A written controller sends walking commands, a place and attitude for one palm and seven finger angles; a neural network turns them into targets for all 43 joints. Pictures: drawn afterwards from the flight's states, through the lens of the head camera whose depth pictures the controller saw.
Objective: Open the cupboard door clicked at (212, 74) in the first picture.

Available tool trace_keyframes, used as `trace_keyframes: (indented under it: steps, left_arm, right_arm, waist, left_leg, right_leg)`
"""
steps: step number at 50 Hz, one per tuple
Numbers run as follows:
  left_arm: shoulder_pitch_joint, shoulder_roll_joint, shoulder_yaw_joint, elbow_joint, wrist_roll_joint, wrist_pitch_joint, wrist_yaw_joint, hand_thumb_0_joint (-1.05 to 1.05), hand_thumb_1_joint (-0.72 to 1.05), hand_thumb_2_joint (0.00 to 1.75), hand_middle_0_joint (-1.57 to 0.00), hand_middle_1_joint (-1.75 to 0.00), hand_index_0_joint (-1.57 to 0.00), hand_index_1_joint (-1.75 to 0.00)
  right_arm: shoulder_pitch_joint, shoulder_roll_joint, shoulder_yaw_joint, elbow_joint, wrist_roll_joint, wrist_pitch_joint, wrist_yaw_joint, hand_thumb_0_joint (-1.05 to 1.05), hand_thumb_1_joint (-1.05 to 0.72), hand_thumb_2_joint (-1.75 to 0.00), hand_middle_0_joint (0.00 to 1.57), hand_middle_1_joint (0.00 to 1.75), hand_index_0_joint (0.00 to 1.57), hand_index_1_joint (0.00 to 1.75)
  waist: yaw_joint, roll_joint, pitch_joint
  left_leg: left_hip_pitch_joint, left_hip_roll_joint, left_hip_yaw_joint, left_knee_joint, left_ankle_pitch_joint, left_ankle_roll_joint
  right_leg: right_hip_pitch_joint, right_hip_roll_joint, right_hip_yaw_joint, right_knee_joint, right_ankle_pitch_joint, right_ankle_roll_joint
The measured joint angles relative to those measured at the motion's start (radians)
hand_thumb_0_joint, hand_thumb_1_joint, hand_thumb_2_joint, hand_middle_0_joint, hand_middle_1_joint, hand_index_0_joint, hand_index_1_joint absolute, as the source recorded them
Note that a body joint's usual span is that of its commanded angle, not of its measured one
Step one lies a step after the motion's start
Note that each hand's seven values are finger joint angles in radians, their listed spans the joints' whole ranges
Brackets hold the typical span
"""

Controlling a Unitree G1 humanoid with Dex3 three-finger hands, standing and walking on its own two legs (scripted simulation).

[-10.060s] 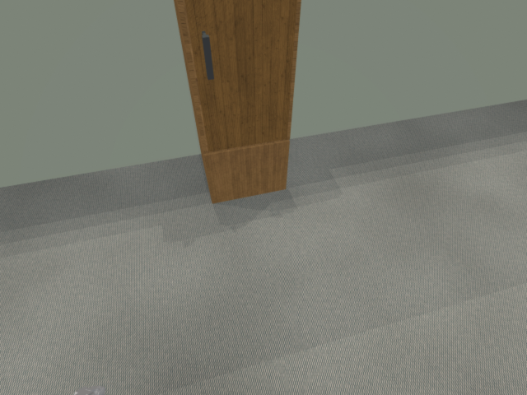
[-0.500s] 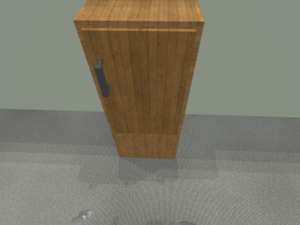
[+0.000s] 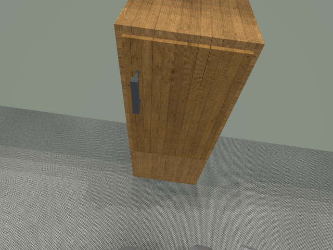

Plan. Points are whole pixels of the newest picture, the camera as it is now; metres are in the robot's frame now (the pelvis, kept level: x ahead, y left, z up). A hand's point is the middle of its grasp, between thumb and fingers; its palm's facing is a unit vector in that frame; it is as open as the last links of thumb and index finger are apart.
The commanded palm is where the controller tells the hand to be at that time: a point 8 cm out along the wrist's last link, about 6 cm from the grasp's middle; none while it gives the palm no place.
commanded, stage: come to a stop and stand still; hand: left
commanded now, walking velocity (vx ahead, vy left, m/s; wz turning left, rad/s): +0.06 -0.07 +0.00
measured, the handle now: (136, 92) +0.56 +0.15 +0.02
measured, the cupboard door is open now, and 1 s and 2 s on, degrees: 0 0 0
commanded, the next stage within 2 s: look again from close up in 1.24 s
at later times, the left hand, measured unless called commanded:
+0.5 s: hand out of the picture -0.03 +0.10 -0.17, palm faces +0.02 -0.98 -0.19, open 7.3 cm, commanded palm none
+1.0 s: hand out of the picture -0.01 +0.10 -0.17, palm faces +0.06 -0.99 -0.16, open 7.3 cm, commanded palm none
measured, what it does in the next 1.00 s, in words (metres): steps on the spot: right foot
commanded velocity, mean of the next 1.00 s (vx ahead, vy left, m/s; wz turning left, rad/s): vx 0.00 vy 0.00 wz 0.00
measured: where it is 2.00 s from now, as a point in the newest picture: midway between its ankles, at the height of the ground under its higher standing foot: outside the picture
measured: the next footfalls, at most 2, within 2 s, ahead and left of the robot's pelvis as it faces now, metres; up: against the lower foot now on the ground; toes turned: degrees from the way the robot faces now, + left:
right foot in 0.24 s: -0.03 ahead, -0.16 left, +0.00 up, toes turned -3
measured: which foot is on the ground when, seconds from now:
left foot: down 0.00-1.00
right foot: up 0.00-0.22, down 0.24-1.00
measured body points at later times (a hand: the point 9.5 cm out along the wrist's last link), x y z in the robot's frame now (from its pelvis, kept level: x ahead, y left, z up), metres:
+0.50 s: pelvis -0.03 -0.06 +0.00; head -0.03 -0.08 +0.45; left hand -0.03 +0.15 -0.15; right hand -0.08 -0.29 -0.17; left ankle +0.02 +0.10 -0.74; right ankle -0.07 -0.16 -0.74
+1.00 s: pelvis +0.00 -0.05 +0.00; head +0.01 -0.06 +0.45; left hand -0.02 +0.15 -0.16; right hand -0.01 -0.27 -0.16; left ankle +0.02 +0.10 -0.74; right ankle -0.07 -0.16 -0.74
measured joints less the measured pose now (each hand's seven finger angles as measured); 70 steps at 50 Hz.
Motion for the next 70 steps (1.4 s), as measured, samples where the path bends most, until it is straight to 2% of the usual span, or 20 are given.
trace_keyframes:
  steps: [3, 9, 12, 13, 15, 17, 20, 22, 25, 30, 44, 54, 67, 70]
  left_arm:
    - [0.013, 0.003, 0.001, 0.001, 0.001, 0.005, -0.007, 0.0, 0.91, 0.9, -0.2, -0.3, -0.2, -0.3]
    - [0.019, -0.009, -0.016, 0.026, -0.002, 0.001, -0.012, 0.0, 0.91, 0.9, -0.2, -0.3, -0.2, -0.3]
    - [0.025, -0.018, -0.026, 0.03, -0.002, -0.021, -0.01, 0.0, 0.91, 0.9, -0.2, -0.3, -0.2, -0.3]
    - [0.022, -0.03, -0.029, 0.04, 0.0, -0.028, -0.006, 0.0, 0.91, 0.9, -0.2, -0.3, -0.2, -0.3]
    - [0.032, -0.054, -0.041, 0.053, 0.0, -0.032, -0.004, 0.0, 0.91, 0.9, -0.2, -0.3, -0.2, -0.3]
    - [0.048, -0.071, -0.048, 0.062, -0.002, -0.039, -0.001, 0.0, 0.91, 0.9, -0.2, -0.3, -0.2, -0.3]
    - [0.063, -0.094, -0.059, 0.081, -0.008, -0.045, 0.0, 0.0, 0.91, 0.9, -0.2, -0.3, -0.2, -0.3]
    - [0.059, -0.098, -0.06, 0.101, -0.009, -0.043, 0.006, 0.01, 0.92, 0.9, -0.2, -0.3, -0.2, -0.3]
    - [0.053, -0.099, -0.058, 0.113, -0.014, -0.045, 0.005, 0.01, 0.93, 0.9, -0.21, -0.3, -0.2, -0.3]
    - [0.054, -0.11, -0.058, 0.121, -0.018, -0.049, 0.003, 0.01, 0.92, 0.9, -0.21, -0.3, -0.2, -0.3]
    - [0.063, -0.122, -0.051, 0.122, -0.013, -0.051, 0.009, 0.0, 0.91, 0.9, -0.2, -0.3, -0.2, -0.3]
    - [0.058, -0.097, -0.05, 0.111, -0.01, -0.053, 0.011, 0.0, 0.91, 0.9, -0.2, -0.3, -0.2, -0.3]
    - [0.05, -0.071, -0.053, 0.107, -0.01, -0.053, 0.011, 0.0, 0.91, 0.9, -0.2, -0.3, -0.2, -0.3]
    - [0.061, -0.06, -0.064, 0.063, 0.001, -0.064, 0.007, 0.0, 0.91, 0.9, -0.2, -0.3, -0.2, -0.3]
  right_arm:
    - [0.009, 0.01, 0.001, 0.001, 0.002, -0.002, 0.002, 0.0, -0.91, -0.9, 0.2, 0.3, 0.2, 0.3]
    - [0.054, 0.002, -0.015, 0.032, 0.0, -0.001, 0.012, 0.0, -0.91, -0.9, 0.2, 0.3, 0.2, 0.3]
    - [0.089, -0.012, -0.026, 0.058, 0.003, 0.009, 0.017, 0.0, -0.91, -0.9, 0.2, 0.3, 0.2, 0.3]
    - [0.098, -0.023, -0.03, 0.071, 0.007, 0.014, 0.017, 0.0, -0.91, -0.9, 0.2, 0.3, 0.2, 0.3]
    - [0.132, -0.04, -0.033, 0.097, 0.006, 0.028, 0.02, 0.0, -0.92, -0.9, 0.2, 0.3, 0.2, 0.3]
    - [0.163, -0.046, -0.029, 0.121, 0.003, 0.035, 0.021, 0.0, -0.92, -0.9, 0.2, 0.3, 0.2, 0.29]
    - [0.206, -0.051, -0.019, 0.145, 0.004, 0.017, 0.018, 0.0, -0.91, -0.9, 0.19, 0.3, 0.2, 0.29]
    - [0.225, -0.043, -0.013, 0.167, 0.005, 0.008, 0.011, 0.0, -0.91, -0.9, 0.19, 0.3, 0.2, 0.29]
    - [0.244, -0.018, -0.001, 0.194, 0.006, 0.006, 0.006, 0.0, -0.91, -0.9, 0.19, 0.3, 0.19, 0.29]
    - [0.258, 0.012, 0.008, 0.216, 0.007, 0.006, 0.003, 0.0, -0.91, -0.9, 0.19, 0.3, 0.2, 0.29]
    - [0.19, 0.044, 0.01, 0.191, 0.011, -0.016, -0.006, 0.0, -0.91, -0.9, 0.19, 0.3, 0.2, 0.29]
    - [0.149, 0.004, 0.008, 0.176, 0.011, -0.019, -0.01, 0.01, -0.93, -0.9, 0.19, 0.3, 0.2, 0.29]
    - [0.131, -0.01, 0.016, 0.169, 0.013, -0.021, -0.006, 0.01, -0.92, -0.9, 0.19, 0.3, 0.2, 0.29]
    - [0.143, -0.024, 0.01, 0.11, 0.005, -0.017, 0.008, 0.01, -0.92, -0.9, 0.2, 0.3, 0.2, 0.29]
  waist:
    - [-0.008, 0.007, -0.019]
    - [-0.043, 0.038, -0.051]
    - [-0.049, 0.035, -0.066]
    - [-0.051, 0.051, -0.062]
    - [-0.053, 0.076, -0.073]
    - [-0.047, 0.08, -0.085]
    - [-0.054, 0.094, -0.091]
    - [-0.068, 0.092, -0.082]
    - [-0.065, 0.073, -0.06]
    - [-0.059, 0.065, -0.037]
    - [-0.041, 0.045, -0.036]
    - [-0.03, 0.033, -0.039]
    - [-0.026, 0.032, -0.033]
    - [-0.029, 0.044, -0.031]
  left_leg:
    - [0.002, 0.008, 0.003, -0.048, 0.033, -0.004]
    - [0.001, 0.02, 0.001, -0.096, 0.079, -0.024]
    - [-0.014, 0.01, 0.009, -0.081, 0.085, -0.044]
    - [-0.019, 0.015, 0.001, -0.06, 0.068, -0.052]
    - [-0.016, 0.016, -0.02, -0.036, -0.025, -0.059]
    - [-0.006, 0.015, -0.034, -0.01, -0.056, -0.055]
    - [0.048, 0.027, -0.058, -0.047, 0.022, -0.051]
    - [0.064, 0.034, -0.076, -0.065, 0.02, -0.077]
    - [0.075, 0.037, -0.08, -0.073, 0.019, -0.103]
    - [0.079, 0.046, -0.086, -0.079, 0.021, -0.108]
    - [0.09, 0.031, -0.078, -0.065, -0.011, -0.097]
    - [0.11, 0.012, -0.071, -0.066, -0.029, -0.084]
    - [0.13, -0.003, -0.066, -0.082, -0.032, -0.074]
    - [0.082, 0.004, -0.069, -0.029, -0.052, -0.071]
  right_leg:
    - [0.028, -0.018, 0.001, -0.036, 0.016, 0.011]
    - [0.176, -0.049, -0.025, -0.366, -0.012, 0.001]
    - [0.27, -0.058, -0.038, -0.607, 0.1, -0.019]
    - [0.277, -0.051, -0.042, -0.621, 0.137, -0.025]
    - [0.288, -0.042, -0.052, -0.621, 0.146, -0.03]
    - [0.301, -0.036, -0.049, -0.64, 0.15, -0.037]
    - [0.303, -0.012, -0.05, -0.641, 0.15, -0.046]
    - [0.303, -0.003, -0.062, -0.628, 0.138, -0.052]
    - [0.315, 0.001, -0.066, -0.638, 0.142, -0.06]
    - [0.326, 0.011, -0.071, -0.656, 0.149, -0.067]
    - [0.348, -0.005, -0.066, -0.665, 0.13, -0.054]
    - [0.372, -0.025, -0.063, -0.675, 0.118, -0.038]
    - [0.395, -0.04, -0.061, -0.697, 0.119, -0.026]
    - [0.357, -0.035, -0.063, -0.662, 0.108, -0.026]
